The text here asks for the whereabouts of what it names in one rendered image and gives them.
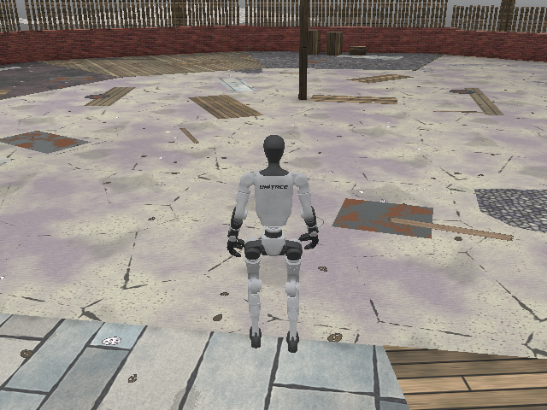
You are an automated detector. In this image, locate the right robot hand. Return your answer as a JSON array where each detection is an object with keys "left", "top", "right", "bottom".
[{"left": 298, "top": 233, "right": 319, "bottom": 249}]

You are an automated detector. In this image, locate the left robot forearm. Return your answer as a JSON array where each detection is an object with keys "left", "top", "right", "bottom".
[{"left": 227, "top": 207, "right": 243, "bottom": 242}]

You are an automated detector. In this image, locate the left robot upper arm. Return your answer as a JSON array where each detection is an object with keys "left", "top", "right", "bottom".
[{"left": 234, "top": 172, "right": 256, "bottom": 220}]

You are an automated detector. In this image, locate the right robot forearm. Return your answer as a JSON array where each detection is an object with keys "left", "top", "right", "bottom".
[{"left": 304, "top": 206, "right": 319, "bottom": 237}]

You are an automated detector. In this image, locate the right robot thigh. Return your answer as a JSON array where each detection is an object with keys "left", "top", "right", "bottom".
[{"left": 285, "top": 238, "right": 303, "bottom": 297}]

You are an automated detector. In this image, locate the left robot hand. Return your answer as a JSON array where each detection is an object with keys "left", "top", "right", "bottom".
[{"left": 227, "top": 238, "right": 244, "bottom": 257}]

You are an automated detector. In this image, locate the right robot upper arm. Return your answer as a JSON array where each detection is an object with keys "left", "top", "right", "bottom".
[{"left": 291, "top": 172, "right": 314, "bottom": 219}]

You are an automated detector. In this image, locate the humanoid robot torso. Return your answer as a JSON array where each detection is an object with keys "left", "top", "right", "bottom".
[{"left": 254, "top": 168, "right": 294, "bottom": 256}]

